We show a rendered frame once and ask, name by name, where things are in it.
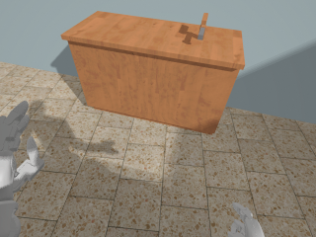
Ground counter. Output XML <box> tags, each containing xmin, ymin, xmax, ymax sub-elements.
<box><xmin>61</xmin><ymin>11</ymin><xmax>245</xmax><ymax>135</ymax></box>

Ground left robot forearm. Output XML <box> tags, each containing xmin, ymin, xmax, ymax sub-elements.
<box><xmin>0</xmin><ymin>200</ymin><xmax>22</xmax><ymax>237</ymax></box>

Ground right robot hand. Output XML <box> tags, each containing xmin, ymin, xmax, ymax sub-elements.
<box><xmin>228</xmin><ymin>201</ymin><xmax>265</xmax><ymax>237</ymax></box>

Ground left robot hand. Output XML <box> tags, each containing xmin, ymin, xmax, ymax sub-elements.
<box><xmin>0</xmin><ymin>101</ymin><xmax>44</xmax><ymax>201</ymax></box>

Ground tap lever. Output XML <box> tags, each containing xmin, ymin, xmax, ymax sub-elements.
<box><xmin>197</xmin><ymin>27</ymin><xmax>205</xmax><ymax>40</ymax></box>

